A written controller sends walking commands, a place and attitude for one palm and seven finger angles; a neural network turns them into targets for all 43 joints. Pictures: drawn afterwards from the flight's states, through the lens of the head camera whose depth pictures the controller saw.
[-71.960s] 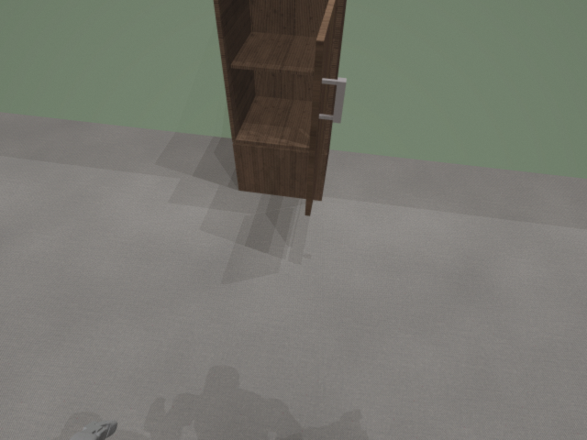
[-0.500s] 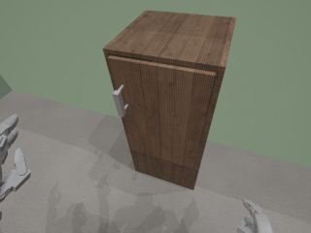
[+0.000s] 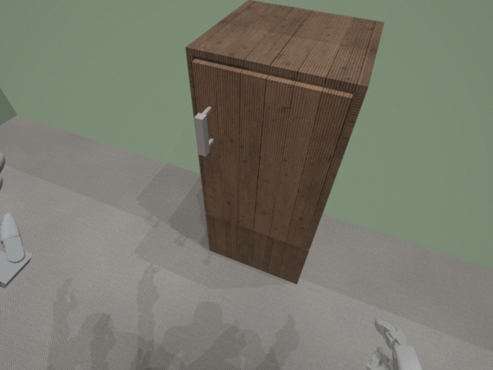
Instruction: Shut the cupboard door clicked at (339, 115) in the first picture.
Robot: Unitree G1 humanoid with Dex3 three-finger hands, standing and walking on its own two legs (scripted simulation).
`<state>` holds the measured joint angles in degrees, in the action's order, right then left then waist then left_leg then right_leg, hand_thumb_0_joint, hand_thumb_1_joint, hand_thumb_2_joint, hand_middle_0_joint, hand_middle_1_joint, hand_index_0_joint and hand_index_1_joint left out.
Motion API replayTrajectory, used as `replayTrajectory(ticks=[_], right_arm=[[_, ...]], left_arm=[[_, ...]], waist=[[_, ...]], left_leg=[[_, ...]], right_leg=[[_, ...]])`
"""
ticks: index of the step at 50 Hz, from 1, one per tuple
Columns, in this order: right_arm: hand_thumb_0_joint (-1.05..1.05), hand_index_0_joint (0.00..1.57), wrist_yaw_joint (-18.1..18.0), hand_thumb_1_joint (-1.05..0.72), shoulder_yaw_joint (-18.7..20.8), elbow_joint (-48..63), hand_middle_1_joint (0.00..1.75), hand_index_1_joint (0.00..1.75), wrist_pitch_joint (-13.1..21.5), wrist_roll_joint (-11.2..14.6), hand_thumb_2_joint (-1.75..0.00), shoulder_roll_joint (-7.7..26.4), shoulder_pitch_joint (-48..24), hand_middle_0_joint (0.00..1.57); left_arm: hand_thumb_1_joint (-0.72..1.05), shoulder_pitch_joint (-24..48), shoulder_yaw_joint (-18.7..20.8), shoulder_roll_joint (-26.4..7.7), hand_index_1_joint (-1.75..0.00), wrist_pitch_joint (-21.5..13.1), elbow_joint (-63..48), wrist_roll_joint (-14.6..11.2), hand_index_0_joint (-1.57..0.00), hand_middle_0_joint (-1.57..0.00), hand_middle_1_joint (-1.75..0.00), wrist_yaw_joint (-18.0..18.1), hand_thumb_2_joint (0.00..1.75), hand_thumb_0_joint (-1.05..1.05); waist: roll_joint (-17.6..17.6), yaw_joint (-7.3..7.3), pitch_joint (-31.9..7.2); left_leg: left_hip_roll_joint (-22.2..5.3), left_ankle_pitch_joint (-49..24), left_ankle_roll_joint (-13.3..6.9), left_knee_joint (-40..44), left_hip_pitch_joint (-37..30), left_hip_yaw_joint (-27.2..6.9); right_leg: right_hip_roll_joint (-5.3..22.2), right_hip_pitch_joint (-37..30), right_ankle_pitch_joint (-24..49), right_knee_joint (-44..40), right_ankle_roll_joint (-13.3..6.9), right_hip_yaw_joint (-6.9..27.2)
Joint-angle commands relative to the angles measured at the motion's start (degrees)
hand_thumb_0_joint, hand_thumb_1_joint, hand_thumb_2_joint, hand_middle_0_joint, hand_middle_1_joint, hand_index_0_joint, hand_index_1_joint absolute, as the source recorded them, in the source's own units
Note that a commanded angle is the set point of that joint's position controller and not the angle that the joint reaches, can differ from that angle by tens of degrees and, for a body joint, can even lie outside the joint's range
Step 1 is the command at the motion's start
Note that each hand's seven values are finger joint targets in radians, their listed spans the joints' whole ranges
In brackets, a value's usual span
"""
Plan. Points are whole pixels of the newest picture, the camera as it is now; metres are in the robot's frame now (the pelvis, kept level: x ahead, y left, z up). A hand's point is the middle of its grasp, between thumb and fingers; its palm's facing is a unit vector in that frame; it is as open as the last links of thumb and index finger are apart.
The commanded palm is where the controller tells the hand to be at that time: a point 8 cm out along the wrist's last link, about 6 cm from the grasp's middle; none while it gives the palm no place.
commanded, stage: step back with the hand held close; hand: left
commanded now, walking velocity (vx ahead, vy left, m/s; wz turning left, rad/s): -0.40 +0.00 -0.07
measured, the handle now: (206, 131) +0.68 +0.15 -0.01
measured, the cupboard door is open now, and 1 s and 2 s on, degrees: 0 0 0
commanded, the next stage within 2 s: stop stepping back and stand still in 0.52 s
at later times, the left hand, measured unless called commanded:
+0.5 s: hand out of the picture +0.10 +0.28 +0.18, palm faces +0.46 -0.76 -0.46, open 7.4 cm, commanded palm +0.04 +0.31 +0.19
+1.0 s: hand out of the picture +0.02 +0.32 +0.18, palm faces +0.49 -0.81 -0.31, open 7.4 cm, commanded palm -0.04 +0.34 +0.19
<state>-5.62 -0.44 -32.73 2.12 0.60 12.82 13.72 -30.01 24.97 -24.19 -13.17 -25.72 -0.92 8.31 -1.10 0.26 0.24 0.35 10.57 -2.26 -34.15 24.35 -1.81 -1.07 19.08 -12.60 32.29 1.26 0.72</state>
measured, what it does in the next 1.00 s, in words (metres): walks backwards: right foot, then right foot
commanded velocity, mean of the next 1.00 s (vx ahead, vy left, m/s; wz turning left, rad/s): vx -0.14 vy -0.03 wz -0.07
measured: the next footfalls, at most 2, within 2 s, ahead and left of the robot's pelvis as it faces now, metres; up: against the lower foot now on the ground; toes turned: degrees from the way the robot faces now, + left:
right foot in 0.44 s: -0.07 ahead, -0.13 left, +0.00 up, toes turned +6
right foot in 0.78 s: -0.18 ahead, -0.05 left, +0.00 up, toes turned -5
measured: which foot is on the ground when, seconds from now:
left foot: down 0.00-0.78, up 0.80-0.94, down 0.96-1.00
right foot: down 0.00-0.26, up 0.28-0.42, down 0.44-0.60, up 0.62-0.76, down 0.78-1.00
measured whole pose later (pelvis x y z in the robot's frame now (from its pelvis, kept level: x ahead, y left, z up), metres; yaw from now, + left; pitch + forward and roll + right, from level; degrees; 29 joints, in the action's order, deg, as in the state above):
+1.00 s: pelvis -0.20 +0.05 +0.00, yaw -3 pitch -1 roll -1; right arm -5.9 -0.5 -38.8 4.5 0.1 13.0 16.3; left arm -23.7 24.1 -23.1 -10.5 -25.6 -2.1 11.0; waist 2.3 -0.4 -3.1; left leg -0.4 15.7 -1.2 -36.7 20.9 0.2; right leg 0.0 17.3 -22.2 38.8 -0.3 -0.3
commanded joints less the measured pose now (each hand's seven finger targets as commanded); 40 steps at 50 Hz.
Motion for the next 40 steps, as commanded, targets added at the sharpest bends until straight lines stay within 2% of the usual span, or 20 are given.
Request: replayTrajectory(ticks=[1,4,6,10,13,15,19,22,23,25,26,28,29,31,32,35,37,38,39,40], right_arm=[[0.0,0.2,-0.05,-0.9,4.0,8.35,0.3,0.3,4.41,-0.29,-0.9,7.99,-5.21,0.2],[0.0,0.2,0.66,-0.9,3.73,6.07,0.3,0.3,4.18,-0.72,-0.9,6.36,-4.24,0.2],[0.0,0.2,0.68,-0.9,3.75,5.2,0.3,0.3,3.75,-0.66,-0.9,6.0,-4.28,0.2],[0.0,0.2,-0.34,-0.9,3.69,6.03,0.3,0.3,3.58,-0.01,-0.9,7.18,-5.1,0.2],[0.0,0.2,-0.91,-0.9,4.19,7.31,0.3,0.3,4.99,-0.27,-0.9,8.37,-7.0,0.2],[0.0,0.2,-0.18,-0.9,5.17,6.75,0.3,0.3,6.13,-0.75,-0.9,7.2,-7.08,0.2],[0.0,0.2,1.25,-0.9,4.34,5.94,0.3,0.3,7.17,-0.47,-0.9,6.51,-7.85,0.2],[0.0,0.2,1.37,-0.9,3.92,3.45,0.3,0.3,6.87,-1.78,-0.9,5.6,-5.78,0.2],[0.0,0.2,1.24,-0.9,3.83,2.8,0.3,0.3,7.03,-0.47,-0.9,4.54,-4.68,0.2],[0.0,0.2,0.43,-0.9,3.88,3.31,0.3,0.3,6.56,-0.69,-0.9,4.82,-6.13,0.2],[0.0,0.2,-0.04,-0.9,3.56,3.52,0.3,0.3,5.99,-0.95,-0.9,4.84,-6.36,0.2],[0.0,0.2,-0.76,-0.9,3.35,3.67,0.3,0.3,5.54,-0.62,-0.9,5.71,-7.64,0.2],[0.0,0.2,-0.6,-0.9,3.64,4.08,0.3,0.3,5.66,-0.17,-0.9,6.45,-8.1,0.2],[0.0,0.2,-0.21,-0.9,4.42,4.86,0.3,0.3,5.7,-1.03,-0.9,8.08,-8.35,0.2],[0.0,0.2,-0.18,-0.9,4.7,5.68,0.3,0.3,5.84,-1.59,-0.9,8.38,-9.3,0.2],[0.0,0.2,1.62,-0.9,4.05,7.49,0.3,0.3,5.48,-0.67,-0.9,6.41,-7.96,0.2],[0.0,0.2,2.14,-0.9,3.73,8.12,0.3,0.3,5.58,-0.41,-0.9,5.45,-6.25,0.2],[0.0,0.2,2.26,-0.9,3.5,7.76,0.3,0.3,5.26,-0.58,-0.9,4.61,-5.14,0.2],[0.0,0.2,2.29,-0.9,3.65,6.39,0.3,0.3,4.63,-1.11,-0.9,5.1,-4.62,0.2],[0.0,0.2,2.28,-0.9,3.4,5.13,0.3,0.3,3.78,-1.53,-0.9,5.14,-3.72,0.2]], left_arm=[[0.9,2.81,7.21,-10.57,-0.3,-4.45,-13.58,-0.53,-0.2,-0.2,-0.3,1.75,0.9,0.0],[0.9,4.13,5.61,-10.98,-0.3,-4.27,-13.48,-1.49,-0.2,-0.2,-0.3,2.58,0.9,0.0],[0.9,4.8,5.71,-11.6,-0.3,-4.04,-12.5,-1.61,-0.2,-0.2,-0.3,3.39,0.9,0.0],[0.9,4.93,6.78,-12.57,-0.3,-4.8,-13.22,-1.84,-0.2,-0.2,-0.3,3.86,0.9,0.0],[0.9,3.89,9.56,-12.55,-0.3,-5.87,-15.4,-1.04,-0.2,-0.2,-0.3,3.19,0.9,0.0],[0.9,2.68,10.95,-13.58,-0.3,-6.51,-17.09,-1.38,-0.2,-0.2,-0.3,2.31,0.9,0.0],[0.9,-4.59,9.86,-11.97,-0.3,-5.75,-15.23,-3.42,-0.2,-0.2,-0.3,1.52,0.9,0.0],[0.9,0.16,10.67,-14.36,-0.3,-7.18,-15.39,-3.0,-0.2,-0.2,-0.3,1.69,0.9,0.0],[0.9,3.43,4.52,-10.41,-0.3,-6.7,-14.82,-2.87,-0.2,-0.2,-0.3,1.55,0.9,0.0],[0.9,6.69,6.02,-13.78,-0.3,-5.35,-15.29,-1.8,-0.2,-0.2,-0.3,2.19,0.9,0.0],[0.9,8.16,5.99,-13.77,-0.3,-4.74,-15.23,-1.7,-0.2,-0.2,-0.3,2.07,0.9,0.0],[0.9,9.91,5.59,-12.97,-0.3,-4.36,-13.71,-1.83,-0.2,-0.2,-0.3,1.52,0.9,0.0],[0.9,10.01,5.46,-12.28,-0.3,-5.1,-12.61,-1.96,-0.2,-0.2,-0.3,1.06,0.9,0.0],[0.9,7.35,7.4,-10.74,-0.3,-5.49,-10.89,-2.1,-0.2,-0.2,-0.3,0.26,0.9,0.0],[0.9,4.98,9.52,-12.14,-0.3,-5.21,-11.19,-2.0,-0.2,-0.2,-0.3,0.12,0.9,0.0],[0.9,-0.29,8.1,-10.36,-0.3,-3.66,-15.44,-3.31,-0.2,-0.2,-0.3,-0.19,0.9,0.0],[0.9,-2.85,8.8,-12.0,-0.3,-2.74,-19.26,-3.76,-0.2,-0.2,-0.3,0.15,0.9,0.0],[0.9,-2.89,8.1,-12.39,-0.3,-2.74,-21.61,-3.59,-0.2,-0.2,-0.3,0.26,0.9,0.0],[0.9,-0.91,9.56,-14.69,-0.3,-2.56,-23.21,-3.39,-0.2,-0.2,-0.3,0.92,0.9,0.0],[0.9,2.31,8.46,-13.93,-0.3,-1.44,-20.69,-3.1,-0.2,-0.2,-0.3,1.65,0.9,0.0]], waist=[[-1.83,0.13,-4.01],[6.26,0.86,-4.09],[7.39,1.27,-4.52],[-1.21,1.56,-2.31],[-16.52,0.01,-5.73],[-11.78,-0.58,-9.96],[-12.02,-0.44,-7.64],[-1.4,0.82,-6.78],[6.09,1.71,-8.99],[10.37,1.57,-8.42],[8.87,1.7,-7.59],[-0.28,1.37,-4.77],[-4.97,1.07,-4.82],[-16.12,0.48,-6.74],[-16.49,-0.83,-7.7],[-12.91,-1.6,-9.37],[-9.31,-0.85,-10.39],[-2.13,-0.22,-9.78],[5.64,-0.35,-8.44],[9.9,-0.06,-6.66]], left_leg=[[-4.15,24.47,-1.97,8.07,14.44,-3.41],[-0.02,12.0,1.94,-4.94,-1.24,0.74],[0.16,9.91,2.05,-6.73,-5.58,1.13],[-4.02,18.66,0.21,6.77,-2.17,-5.53],[-16.35,36.67,-5.37,27.61,21.08,-19.38],[-17.14,26.94,-5.59,23.08,13.96,-15.78],[-13.41,18.97,-1.32,16.89,4.74,-5.7],[-6.85,8.86,3.46,3.49,-9.41,2.55],[-3.43,5.42,4.41,-2.67,-14.85,4.69],[-2.66,0.08,3.82,-6.46,-16.77,4.67],[-2.92,-6.23,3.67,-3.14,-15.42,4.26],[-5.94,-11.4,2.9,7.19,-14.76,1.86],[-9.33,-5.47,1.52,13.36,-11.5,-0.48],[-19.47,27.43,-2.68,29.75,5.88,-12.76],[-20.63,34.01,-3.23,32.0,10.22,-14.98],[-14.08,28.32,1.24,25.58,5.35,-2.85],[-6.75,23.2,4.74,15.73,-2.51,4.14],[-2.77,14.97,5.6,1.84,-7.27,7.92],[-1.47,9.82,5.5,-15.48,-10.78,5.81],[-1.63,10.07,5.18,-24.96,-5.71,1.1]], right_leg=[[3.02,-10.82,-4.41,-5.25,-2.35,8.76],[11.56,6.72,-10.37,-16.13,-6.64,15.24],[12.35,10.8,-11.43,-17.32,-6.68,12.98],[4.29,10.59,-18.3,-11.1,-2.56,4.65],[-5.66,-14.59,-7.48,16.39,0.19,-0.66],[-4.98,-12.66,-9.69,18.63,-0.36,0.94],[-2.06,-7.16,-10.65,-0.62,-2.54,-0.11],[8.29,8.63,-3.2,-14.0,-6.85,14.7],[10.5,11.71,0.99,-15.04,-6.36,14.87],[11.59,13.05,12.42,-13.63,-5.82,14.13],[9.71,10.84,17.03,-10.83,-4.75,11.56],[2.33,8.97,11.4,-6.69,-1.35,6.05],[-1.54,4.72,2.76,-4.24,-0.35,4.01],[-6.11,-10.56,-9.62,11.56,0.11,0.58],[-6.21,-13.66,-11.72,15.95,-0.38,0.18],[-6.06,-12.48,-16.77,7.39,-2.82,-5.38],[-3.01,-7.75,-17.59,-7.57,-4.31,-3.07],[4.17,-0.39,-19.44,-15.48,-7.42,6.14],[15.39,12.09,-25.79,-23.15,-12.16,20.34],[20.43,14.55,-29.88,-24.13,-14.85,23.12]])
